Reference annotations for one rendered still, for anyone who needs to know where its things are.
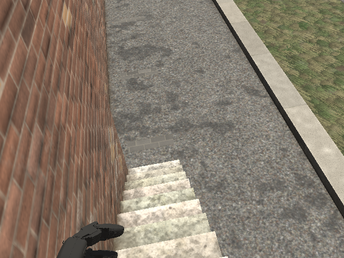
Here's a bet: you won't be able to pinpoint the stairs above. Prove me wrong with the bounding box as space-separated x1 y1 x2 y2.
113 160 228 258

